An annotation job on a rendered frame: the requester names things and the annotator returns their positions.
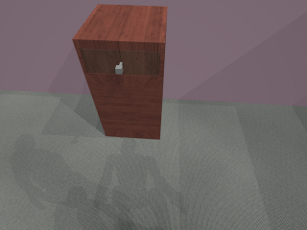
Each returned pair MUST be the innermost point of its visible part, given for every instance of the drawer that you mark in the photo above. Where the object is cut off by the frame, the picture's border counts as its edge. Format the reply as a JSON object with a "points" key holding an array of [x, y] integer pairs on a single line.
{"points": [[135, 62]]}

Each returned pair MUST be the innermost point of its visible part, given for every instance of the cabinet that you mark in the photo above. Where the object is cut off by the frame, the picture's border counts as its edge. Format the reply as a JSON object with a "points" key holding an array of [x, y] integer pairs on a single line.
{"points": [[129, 106]]}

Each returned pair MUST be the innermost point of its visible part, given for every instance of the handle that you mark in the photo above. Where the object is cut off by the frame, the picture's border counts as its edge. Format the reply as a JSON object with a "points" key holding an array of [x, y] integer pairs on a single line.
{"points": [[119, 69]]}

